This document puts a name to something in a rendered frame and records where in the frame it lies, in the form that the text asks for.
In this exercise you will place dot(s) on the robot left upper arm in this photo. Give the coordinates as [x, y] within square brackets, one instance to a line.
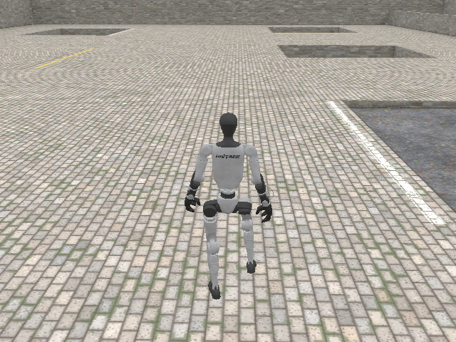
[202, 159]

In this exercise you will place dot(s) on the robot left shin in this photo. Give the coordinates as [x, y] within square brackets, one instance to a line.
[213, 264]

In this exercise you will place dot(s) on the left robot hand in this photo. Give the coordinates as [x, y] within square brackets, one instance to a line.
[189, 202]

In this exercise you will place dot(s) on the left robot thigh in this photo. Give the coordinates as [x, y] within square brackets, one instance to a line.
[210, 224]

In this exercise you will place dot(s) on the right robot forearm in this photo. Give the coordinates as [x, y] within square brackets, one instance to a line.
[262, 193]

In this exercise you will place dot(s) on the robot right upper arm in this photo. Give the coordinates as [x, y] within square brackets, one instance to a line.
[251, 151]

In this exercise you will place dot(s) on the left robot forearm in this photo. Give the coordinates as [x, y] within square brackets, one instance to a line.
[192, 188]

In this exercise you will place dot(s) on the right robot hand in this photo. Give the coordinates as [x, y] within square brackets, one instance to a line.
[267, 212]

